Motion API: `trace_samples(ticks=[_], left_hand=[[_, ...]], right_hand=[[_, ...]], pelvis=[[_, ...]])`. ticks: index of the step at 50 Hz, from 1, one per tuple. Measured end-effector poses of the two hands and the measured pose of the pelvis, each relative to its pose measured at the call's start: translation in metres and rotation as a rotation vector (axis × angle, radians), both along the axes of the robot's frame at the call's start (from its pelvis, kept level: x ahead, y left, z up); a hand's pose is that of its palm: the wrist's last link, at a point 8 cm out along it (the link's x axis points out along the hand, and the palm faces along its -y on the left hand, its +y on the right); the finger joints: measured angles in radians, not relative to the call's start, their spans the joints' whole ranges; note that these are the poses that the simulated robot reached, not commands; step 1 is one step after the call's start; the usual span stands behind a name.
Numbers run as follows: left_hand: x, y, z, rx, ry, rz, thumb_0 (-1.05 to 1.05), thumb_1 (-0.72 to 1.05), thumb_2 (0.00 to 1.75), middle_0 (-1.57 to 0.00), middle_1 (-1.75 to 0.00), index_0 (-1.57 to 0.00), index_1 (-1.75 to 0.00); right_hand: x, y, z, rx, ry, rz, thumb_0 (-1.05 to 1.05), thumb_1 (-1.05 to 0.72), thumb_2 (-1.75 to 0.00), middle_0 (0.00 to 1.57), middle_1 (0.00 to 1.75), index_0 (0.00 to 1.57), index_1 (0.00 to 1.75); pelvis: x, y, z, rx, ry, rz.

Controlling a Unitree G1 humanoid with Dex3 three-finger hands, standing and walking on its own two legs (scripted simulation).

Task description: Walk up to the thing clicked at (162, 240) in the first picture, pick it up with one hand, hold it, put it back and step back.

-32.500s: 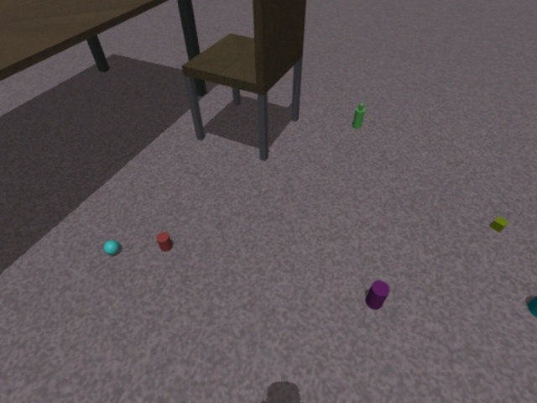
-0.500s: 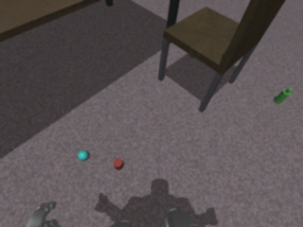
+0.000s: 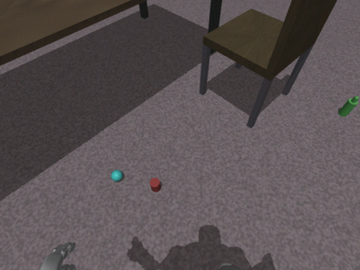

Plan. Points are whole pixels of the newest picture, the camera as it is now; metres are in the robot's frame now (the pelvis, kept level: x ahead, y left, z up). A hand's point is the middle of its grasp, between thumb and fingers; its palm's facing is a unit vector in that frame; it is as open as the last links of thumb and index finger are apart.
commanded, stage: step back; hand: left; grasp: from above
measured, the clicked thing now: (155, 185) +0.60 +0.19 -0.72
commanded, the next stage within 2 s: none
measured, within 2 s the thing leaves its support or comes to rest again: neither
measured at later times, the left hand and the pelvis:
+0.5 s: hand out of the picture -0.07 +0.24 -0.14, palm faces -0.07 -0.91 -0.40, open 7.3 cm; pelvis -0.15 -0.03 +0.00, yaw -5 degrees
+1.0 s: hand out of the picture -0.21 +0.24 -0.14, palm faces -0.02 -0.92 -0.39, open 7.3 cm; pelvis -0.32 -0.03 +0.00, yaw -3 degrees
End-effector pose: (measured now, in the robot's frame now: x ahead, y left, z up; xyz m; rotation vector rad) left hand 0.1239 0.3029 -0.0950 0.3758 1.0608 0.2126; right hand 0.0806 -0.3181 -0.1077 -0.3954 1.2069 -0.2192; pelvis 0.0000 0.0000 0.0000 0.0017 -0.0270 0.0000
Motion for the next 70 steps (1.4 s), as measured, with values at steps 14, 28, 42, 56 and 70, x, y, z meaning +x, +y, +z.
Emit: trace_samples(ticks=[14, 28, 42, 56, 70], left_hand=[[-0.099, 0.013, -0.012, -0.016, 0.102, 0.015, 0.00, 0.91, 0.90, -0.21, -0.30, -0.21, -0.30], [-0.217, -0.028, 0.005, 0.021, 0.138, 0.014, 0.00, 0.90, 0.90, -0.21, -0.30, -0.21, -0.30], [-0.268, -0.011, -0.007, 0.000, 0.012, 0.030, 0.00, 0.91, 0.90, -0.21, -0.30, -0.21, -0.30], [-0.413, -0.040, -0.014, 0.020, 0.146, 0.014, 0.00, 0.91, 0.90, -0.21, -0.30, -0.21, -0.30], [-0.518, -0.028, 0.010, 0.066, 0.073, 0.084, 0.00, 0.90, 0.90, -0.21, -0.30, -0.21, -0.30]], right_hand=[[-0.061, 0.009, 0.026, -0.023, -0.099, 0.008, 0.00, -0.90, -0.90, 0.21, 0.30, 0.21, 0.31], [-0.165, -0.032, -0.001, 0.027, -0.084, -0.055, 0.00, -0.91, -0.90, 0.21, 0.30, 0.21, 0.30], [-0.279, -0.007, -0.002, 0.020, 0.024, 0.014, 0.00, -0.90, -0.90, 0.21, 0.30, 0.21, 0.30], [-0.331, -0.048, 0.001, 0.013, -0.153, 0.005, 0.00, -0.90, -0.90, 0.21, 0.30, 0.21, 0.31], [-0.460, -0.044, -0.014, 0.039, 0.043, 0.034, 0.00, -0.91, -0.90, 0.20, 0.30, 0.20, 0.30]], pelvis=[[-0.078, 0.000, 0.007, -0.024, -0.007, -0.053], [-0.170, -0.029, 0.003, 0.026, -0.020, -0.066], [-0.267, -0.019, -0.003, 0.011, -0.033, 0.008], [-0.374, -0.049, -0.009, -0.039, -0.024, -0.065], [-0.458, -0.050, -0.001, 0.017, -0.011, 0.031]])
